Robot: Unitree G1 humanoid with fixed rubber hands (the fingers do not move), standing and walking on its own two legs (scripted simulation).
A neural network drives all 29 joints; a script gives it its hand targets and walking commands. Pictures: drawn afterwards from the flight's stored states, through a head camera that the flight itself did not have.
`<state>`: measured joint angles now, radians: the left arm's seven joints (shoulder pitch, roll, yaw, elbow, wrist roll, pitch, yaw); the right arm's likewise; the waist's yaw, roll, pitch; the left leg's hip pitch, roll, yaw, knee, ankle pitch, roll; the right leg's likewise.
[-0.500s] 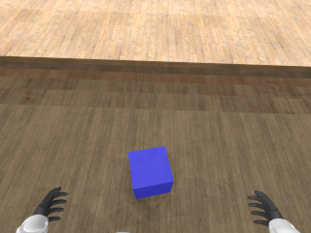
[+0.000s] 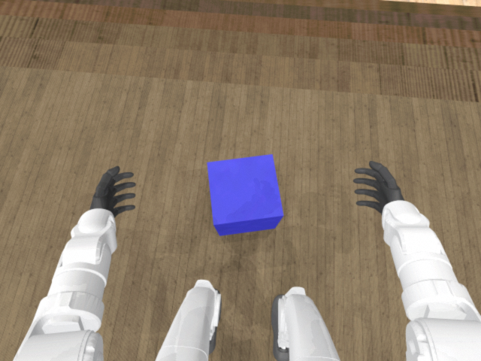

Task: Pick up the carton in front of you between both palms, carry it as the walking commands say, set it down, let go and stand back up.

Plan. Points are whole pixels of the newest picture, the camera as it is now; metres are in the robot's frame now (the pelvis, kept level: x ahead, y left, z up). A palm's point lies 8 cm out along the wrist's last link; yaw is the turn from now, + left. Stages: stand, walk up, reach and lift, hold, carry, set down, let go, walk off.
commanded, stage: reach and lift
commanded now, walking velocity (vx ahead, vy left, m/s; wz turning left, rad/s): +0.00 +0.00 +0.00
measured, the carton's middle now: (243, 198) +0.50 +0.03 -0.57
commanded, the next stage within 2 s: none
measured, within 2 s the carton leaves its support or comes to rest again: neither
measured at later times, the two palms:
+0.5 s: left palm (152, 152) +0.47 +0.22 -0.15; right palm (336, 130) +0.55 -0.16 -0.14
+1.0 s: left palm (175, 189) +0.46 +0.22 -0.37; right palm (310, 175) +0.52 -0.16 -0.38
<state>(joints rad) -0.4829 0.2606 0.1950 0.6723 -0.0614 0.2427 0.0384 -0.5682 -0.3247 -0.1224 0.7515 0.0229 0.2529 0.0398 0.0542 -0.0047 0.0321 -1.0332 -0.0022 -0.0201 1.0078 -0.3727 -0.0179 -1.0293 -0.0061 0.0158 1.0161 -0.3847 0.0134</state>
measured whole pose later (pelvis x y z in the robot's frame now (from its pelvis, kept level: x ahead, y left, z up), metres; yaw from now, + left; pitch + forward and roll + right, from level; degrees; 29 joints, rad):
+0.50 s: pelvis -0.03 -0.01 -0.05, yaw +0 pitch +44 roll +1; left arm -1.16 0.15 0.45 0.76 0.04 0.22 0.08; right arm -1.38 -0.37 -0.27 1.05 -0.10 0.22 0.06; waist 0.11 -0.03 0.05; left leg -1.54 0.00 -0.01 1.08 -0.30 -0.03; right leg -1.55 0.02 0.04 1.10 -0.31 0.01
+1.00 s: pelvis -0.04 -0.01 -0.22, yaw +2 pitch +52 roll +3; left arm -1.19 0.21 0.34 0.87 -0.11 0.09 0.12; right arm -1.37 -0.40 -0.10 1.03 0.07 0.12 -0.07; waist 0.10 -0.01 0.03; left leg -2.15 -0.04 -0.04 1.76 -0.52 -0.06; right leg -2.16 0.06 0.08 1.80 -0.55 0.04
